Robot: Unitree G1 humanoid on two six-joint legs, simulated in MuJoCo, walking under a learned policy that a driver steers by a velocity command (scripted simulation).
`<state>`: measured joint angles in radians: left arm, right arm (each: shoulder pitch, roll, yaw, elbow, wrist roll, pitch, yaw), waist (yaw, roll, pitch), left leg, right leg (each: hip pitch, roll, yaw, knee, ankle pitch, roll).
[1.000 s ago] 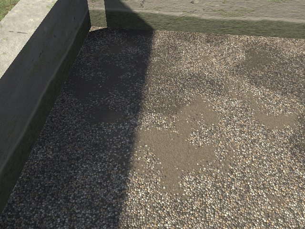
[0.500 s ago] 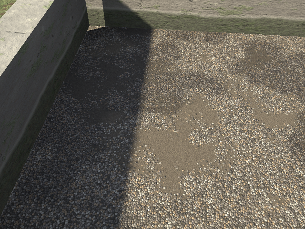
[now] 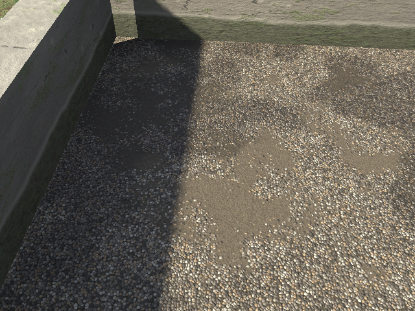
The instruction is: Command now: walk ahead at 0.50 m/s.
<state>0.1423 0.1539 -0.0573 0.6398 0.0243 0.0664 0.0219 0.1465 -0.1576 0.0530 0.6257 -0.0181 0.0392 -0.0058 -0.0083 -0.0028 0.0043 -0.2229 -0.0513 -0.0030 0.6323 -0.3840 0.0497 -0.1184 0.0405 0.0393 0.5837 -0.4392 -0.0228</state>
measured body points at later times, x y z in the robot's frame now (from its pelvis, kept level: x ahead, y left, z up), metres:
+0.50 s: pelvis +0.00 +0.00 +0.00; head +0.00 +0.00 +0.45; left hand +0.18 +0.20 -0.10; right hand +0.18 -0.21 -0.09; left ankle -0.03 +0.09 -0.72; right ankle -0.08 -0.11 -0.72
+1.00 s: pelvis +0.00 +0.00 +0.00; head +0.00 +0.00 +0.45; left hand +0.18 +0.19 -0.10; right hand +0.17 -0.21 -0.09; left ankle -0.03 +0.09 -0.72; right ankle -0.08 -0.11 -0.72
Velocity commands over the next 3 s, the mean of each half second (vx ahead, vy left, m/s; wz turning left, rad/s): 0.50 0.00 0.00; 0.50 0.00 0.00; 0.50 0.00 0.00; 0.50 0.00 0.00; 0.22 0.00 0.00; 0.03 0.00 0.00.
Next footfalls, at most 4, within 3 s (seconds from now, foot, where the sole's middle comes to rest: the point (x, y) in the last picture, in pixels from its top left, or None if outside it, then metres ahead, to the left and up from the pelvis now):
none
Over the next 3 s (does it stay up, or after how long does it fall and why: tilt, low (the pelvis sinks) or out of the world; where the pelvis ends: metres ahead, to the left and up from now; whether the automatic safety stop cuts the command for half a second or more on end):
stays up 0.00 -0.01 0.02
